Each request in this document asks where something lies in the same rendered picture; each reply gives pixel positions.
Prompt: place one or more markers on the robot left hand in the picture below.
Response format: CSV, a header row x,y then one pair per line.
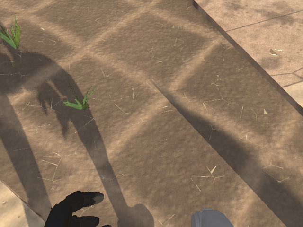
x,y
61,213

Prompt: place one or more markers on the right robot thigh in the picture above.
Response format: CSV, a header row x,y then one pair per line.
x,y
209,218

